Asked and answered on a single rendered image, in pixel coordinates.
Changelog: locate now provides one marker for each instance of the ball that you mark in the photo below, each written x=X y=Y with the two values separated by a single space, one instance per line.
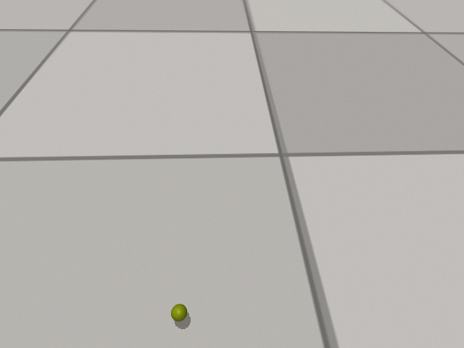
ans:
x=179 y=312

